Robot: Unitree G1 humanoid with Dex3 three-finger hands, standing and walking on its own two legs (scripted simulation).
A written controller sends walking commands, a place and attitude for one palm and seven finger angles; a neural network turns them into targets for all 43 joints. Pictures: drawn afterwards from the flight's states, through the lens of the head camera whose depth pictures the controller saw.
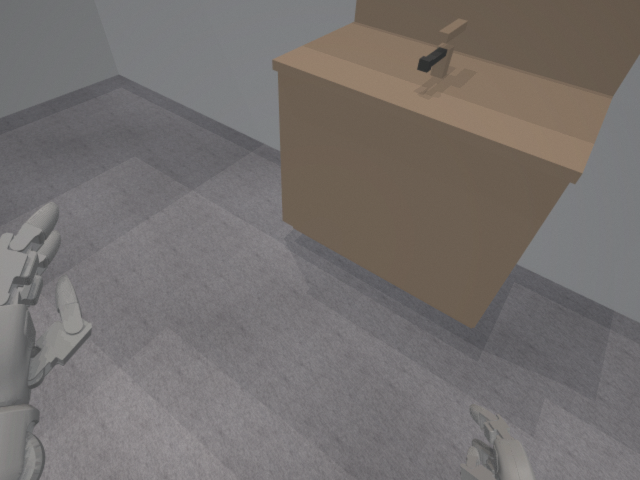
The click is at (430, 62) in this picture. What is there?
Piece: tap's lever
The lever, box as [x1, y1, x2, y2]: [417, 56, 432, 72]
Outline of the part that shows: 423,56 419,59 417,69 426,72 430,69 432,59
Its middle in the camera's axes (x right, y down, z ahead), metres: +0.27 -0.45 +1.00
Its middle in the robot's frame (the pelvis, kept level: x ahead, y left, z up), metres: +1.08 -0.20 +0.07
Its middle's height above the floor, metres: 0.84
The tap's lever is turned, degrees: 0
